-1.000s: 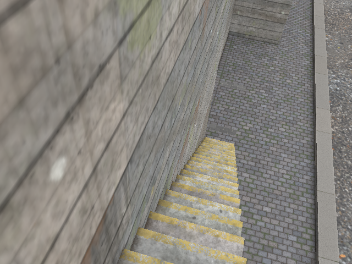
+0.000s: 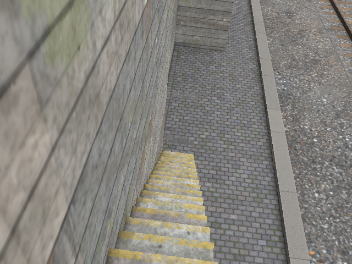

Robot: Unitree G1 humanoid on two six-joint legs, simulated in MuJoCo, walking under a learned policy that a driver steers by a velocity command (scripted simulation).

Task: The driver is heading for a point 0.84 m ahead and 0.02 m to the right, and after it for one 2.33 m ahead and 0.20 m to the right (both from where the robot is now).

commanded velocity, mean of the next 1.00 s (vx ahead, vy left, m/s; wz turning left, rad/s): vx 0.29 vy -0.21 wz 0.00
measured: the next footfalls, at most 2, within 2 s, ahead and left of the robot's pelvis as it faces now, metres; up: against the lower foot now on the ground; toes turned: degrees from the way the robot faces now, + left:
right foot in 0.24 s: +0.14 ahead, -0.08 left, -0.20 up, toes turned -1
left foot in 0.58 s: +0.18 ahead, +0.12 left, -0.20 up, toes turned +4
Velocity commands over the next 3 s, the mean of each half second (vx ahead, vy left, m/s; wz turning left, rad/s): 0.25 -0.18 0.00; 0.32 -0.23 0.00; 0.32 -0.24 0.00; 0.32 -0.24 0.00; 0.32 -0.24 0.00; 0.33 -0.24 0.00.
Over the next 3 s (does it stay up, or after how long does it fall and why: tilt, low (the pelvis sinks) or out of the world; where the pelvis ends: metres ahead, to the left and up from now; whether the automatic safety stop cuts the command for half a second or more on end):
stays up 0.90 -0.09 -0.84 its command is cut before an obstacle from the start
